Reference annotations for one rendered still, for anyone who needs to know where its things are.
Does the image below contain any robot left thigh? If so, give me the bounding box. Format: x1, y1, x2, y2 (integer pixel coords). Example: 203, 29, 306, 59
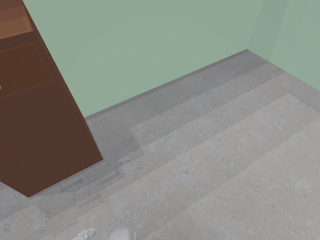
108, 227, 136, 240

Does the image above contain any cabinet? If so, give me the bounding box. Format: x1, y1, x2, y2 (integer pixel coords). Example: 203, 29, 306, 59
0, 0, 103, 198

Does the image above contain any robot left hand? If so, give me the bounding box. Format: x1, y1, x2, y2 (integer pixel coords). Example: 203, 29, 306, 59
73, 228, 97, 240

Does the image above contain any drawer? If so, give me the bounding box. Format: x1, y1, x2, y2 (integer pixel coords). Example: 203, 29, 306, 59
0, 42, 52, 98

